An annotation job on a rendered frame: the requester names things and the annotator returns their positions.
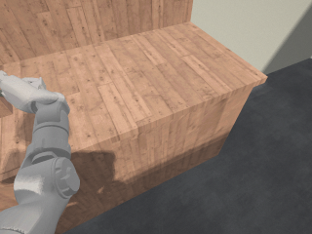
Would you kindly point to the robot left hand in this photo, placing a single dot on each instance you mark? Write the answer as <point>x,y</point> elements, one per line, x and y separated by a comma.
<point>17,91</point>

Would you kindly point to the robot left upper arm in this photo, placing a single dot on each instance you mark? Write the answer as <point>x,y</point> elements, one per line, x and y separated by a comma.
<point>43,191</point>

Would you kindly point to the left robot forearm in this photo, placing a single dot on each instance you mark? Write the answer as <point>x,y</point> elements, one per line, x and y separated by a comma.
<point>50,129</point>

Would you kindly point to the counter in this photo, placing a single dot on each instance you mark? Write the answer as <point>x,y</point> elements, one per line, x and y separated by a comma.
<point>151,95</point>

